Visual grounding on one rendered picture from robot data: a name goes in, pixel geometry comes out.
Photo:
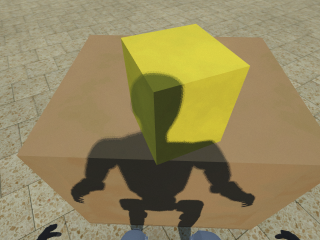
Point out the robot left thigh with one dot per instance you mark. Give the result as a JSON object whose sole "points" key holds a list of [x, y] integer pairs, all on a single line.
{"points": [[134, 235]]}

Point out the pedestal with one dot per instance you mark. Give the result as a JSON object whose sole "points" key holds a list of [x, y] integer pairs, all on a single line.
{"points": [[88, 147]]}

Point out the robot right hand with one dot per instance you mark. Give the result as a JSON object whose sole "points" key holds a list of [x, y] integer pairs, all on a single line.
{"points": [[286, 235]]}

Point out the robot right thigh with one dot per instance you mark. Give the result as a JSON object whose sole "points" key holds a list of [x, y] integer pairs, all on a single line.
{"points": [[204, 235]]}

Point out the robot left hand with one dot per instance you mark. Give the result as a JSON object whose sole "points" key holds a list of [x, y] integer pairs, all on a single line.
{"points": [[48, 234]]}

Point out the carton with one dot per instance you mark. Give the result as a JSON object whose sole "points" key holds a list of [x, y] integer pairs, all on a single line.
{"points": [[183, 86]]}

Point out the robot thigh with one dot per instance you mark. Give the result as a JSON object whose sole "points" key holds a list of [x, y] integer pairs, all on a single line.
{"points": [[134, 235], [204, 235]]}

